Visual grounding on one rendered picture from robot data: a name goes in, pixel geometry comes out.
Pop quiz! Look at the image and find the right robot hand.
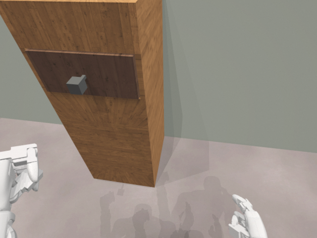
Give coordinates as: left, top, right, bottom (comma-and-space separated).
228, 194, 267, 238

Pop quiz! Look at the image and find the handle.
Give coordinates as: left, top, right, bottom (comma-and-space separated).
66, 75, 87, 95

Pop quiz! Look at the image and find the left robot forearm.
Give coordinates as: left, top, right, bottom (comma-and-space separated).
0, 211, 17, 238

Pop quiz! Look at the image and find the left robot hand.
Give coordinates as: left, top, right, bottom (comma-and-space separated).
0, 143, 43, 211

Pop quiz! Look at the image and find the cabinet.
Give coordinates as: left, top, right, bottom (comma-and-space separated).
0, 0, 164, 187

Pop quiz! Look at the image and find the drawer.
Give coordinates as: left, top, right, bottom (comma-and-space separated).
25, 48, 140, 99

